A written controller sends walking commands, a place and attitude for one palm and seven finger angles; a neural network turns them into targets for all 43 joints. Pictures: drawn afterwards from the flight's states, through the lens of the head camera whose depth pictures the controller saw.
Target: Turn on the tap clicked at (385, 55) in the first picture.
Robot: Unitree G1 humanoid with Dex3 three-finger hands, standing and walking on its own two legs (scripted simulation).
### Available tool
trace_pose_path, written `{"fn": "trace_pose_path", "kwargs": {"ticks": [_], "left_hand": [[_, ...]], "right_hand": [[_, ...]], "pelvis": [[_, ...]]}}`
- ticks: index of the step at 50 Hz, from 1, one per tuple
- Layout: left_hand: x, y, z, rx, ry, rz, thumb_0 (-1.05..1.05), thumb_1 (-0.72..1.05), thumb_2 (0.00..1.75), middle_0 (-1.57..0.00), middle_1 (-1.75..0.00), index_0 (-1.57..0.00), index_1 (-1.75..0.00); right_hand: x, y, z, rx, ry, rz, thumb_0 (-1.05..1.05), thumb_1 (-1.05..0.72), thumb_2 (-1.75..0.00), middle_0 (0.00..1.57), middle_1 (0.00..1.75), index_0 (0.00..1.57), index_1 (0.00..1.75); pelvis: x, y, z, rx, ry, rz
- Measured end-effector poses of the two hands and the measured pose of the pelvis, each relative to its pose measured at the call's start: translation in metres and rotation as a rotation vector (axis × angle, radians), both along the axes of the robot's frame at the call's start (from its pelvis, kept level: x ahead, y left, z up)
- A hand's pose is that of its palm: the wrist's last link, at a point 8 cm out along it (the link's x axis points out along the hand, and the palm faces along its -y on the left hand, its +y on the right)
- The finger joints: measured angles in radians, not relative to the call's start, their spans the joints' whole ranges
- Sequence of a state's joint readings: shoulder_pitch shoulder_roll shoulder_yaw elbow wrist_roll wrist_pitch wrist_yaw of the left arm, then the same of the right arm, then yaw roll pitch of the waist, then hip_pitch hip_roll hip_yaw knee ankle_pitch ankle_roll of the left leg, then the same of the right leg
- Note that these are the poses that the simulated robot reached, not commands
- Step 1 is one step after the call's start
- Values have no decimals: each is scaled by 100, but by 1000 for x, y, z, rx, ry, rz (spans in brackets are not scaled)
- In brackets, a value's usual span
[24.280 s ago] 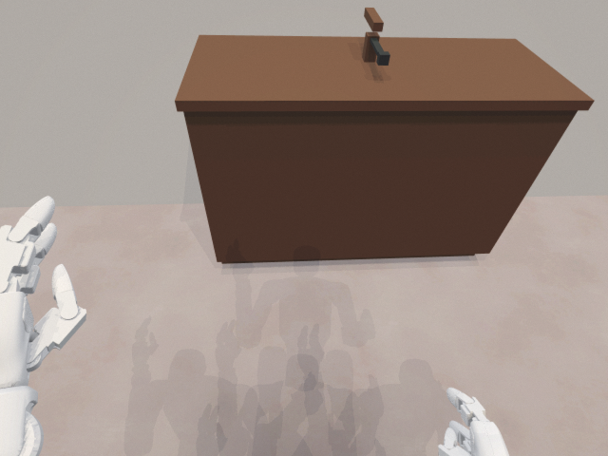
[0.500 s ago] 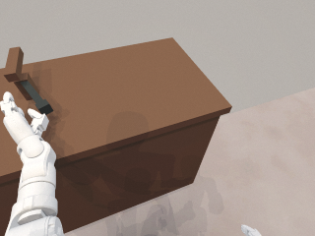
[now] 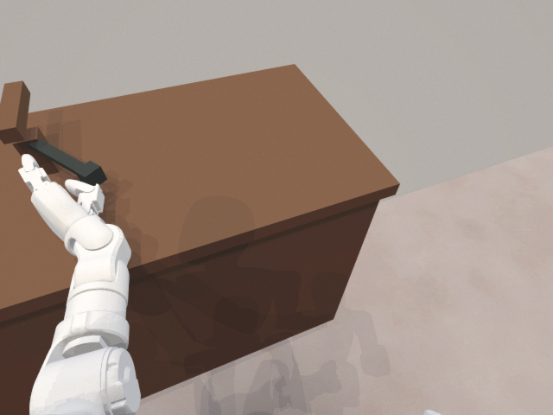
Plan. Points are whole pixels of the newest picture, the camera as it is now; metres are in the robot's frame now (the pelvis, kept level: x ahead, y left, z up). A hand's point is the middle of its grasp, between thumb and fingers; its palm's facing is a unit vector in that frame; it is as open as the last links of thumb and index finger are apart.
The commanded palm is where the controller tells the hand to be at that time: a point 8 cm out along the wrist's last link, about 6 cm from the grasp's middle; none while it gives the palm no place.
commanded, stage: push the lever round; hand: left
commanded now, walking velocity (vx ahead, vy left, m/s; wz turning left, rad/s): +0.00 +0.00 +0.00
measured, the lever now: (91, 175) +0.44 +0.30 +0.11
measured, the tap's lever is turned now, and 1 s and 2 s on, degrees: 36 65 78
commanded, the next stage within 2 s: lift the hand up off the lever in 1.36 s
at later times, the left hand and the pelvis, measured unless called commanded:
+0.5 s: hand (125, 174) +0.45 +0.25 +0.10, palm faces +0.83 -0.55 -0.06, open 7.5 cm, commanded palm +0.40 +0.25 +0.10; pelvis +0.00 -0.01 +0.00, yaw +0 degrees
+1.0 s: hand (140, 158) +0.49 +0.24 +0.10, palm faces +0.85 -0.51 -0.13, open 7.5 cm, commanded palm +0.44 +0.25 +0.10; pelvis +0.01 -0.02 -0.01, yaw +0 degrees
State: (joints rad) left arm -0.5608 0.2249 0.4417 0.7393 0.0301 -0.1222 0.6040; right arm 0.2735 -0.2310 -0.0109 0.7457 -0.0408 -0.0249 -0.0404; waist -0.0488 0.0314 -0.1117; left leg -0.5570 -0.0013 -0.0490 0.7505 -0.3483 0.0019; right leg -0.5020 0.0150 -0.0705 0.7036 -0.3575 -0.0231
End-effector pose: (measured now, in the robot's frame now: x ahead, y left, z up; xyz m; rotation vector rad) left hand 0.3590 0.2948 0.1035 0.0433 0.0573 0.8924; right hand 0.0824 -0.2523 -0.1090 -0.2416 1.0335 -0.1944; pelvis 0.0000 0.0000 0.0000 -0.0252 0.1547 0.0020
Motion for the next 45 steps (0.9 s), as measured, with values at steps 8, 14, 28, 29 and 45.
{"fn": "trace_pose_path", "kwargs": {"ticks": [8,14,28,29,45], "left_hand": [[12,-10,0,-9,2,36,-1,93,91,-15,-15,-16,-15],[18,-17,1,-12,2,64,0,94,91,-15,-15,-16,-15],[39,-39,3,-25,27,111,1,98,92,-15,-15,-15,-15],[41,-40,3,-26,31,114,1,98,92,-15,-15,-15,-15],[68,-49,5,-29,82,154,-2,95,93,-15,-15,-16,-15]], "right_hand": [[-13,-3,-4,5,40,-7,0,-91,-90,20,30,20,30],[-26,-4,-9,19,78,-17,0,-91,-90,20,30,20,30],[-41,-8,-16,42,137,-10,0,-91,-90,20,30,20,30],[-42,-8,-17,43,140,-10,0,-91,-90,20,30,20,30],[-64,-18,-18,49,220,-51,0,-91,-90,20,30,20,30]], "pelvis": [[-1,-2,-2,0,17,-1],[0,-3,-2,1,25,-3],[0,-9,-5,5,51,2],[0,-10,-5,5,54,1],[9,-17,-7,6,98,-7]]}}
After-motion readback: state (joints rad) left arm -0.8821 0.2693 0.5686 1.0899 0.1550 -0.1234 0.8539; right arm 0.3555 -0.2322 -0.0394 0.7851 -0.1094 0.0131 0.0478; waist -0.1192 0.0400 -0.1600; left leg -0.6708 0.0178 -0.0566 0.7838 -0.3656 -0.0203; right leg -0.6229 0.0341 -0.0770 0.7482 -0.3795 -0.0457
